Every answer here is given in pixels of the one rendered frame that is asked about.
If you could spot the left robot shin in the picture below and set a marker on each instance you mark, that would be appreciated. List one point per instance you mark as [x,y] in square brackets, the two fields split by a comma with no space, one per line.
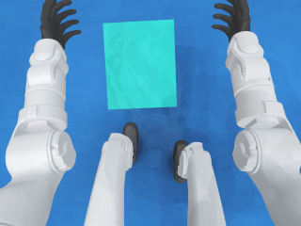
[116,135]

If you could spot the robot right upper arm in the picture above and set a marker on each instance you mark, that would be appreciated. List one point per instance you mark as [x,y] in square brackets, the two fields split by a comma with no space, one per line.
[272,159]

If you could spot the robot left thigh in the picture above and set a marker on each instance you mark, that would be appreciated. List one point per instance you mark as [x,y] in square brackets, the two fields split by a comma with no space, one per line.
[106,203]

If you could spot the right robot hand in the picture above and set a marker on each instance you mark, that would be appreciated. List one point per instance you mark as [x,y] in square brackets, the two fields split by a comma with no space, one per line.
[239,19]

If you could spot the robot left upper arm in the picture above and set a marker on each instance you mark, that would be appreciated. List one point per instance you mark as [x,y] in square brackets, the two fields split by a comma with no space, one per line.
[36,162]

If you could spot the left robot forearm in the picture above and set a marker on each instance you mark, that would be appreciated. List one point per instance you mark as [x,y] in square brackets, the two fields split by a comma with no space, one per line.
[45,91]

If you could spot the carton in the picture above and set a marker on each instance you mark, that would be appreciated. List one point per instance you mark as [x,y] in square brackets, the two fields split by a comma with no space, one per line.
[140,64]

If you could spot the left robot hand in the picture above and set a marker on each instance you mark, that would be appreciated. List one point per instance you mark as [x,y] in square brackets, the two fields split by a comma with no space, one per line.
[51,27]

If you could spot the right robot forearm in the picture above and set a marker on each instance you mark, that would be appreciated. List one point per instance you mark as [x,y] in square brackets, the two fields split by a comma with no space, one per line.
[252,85]

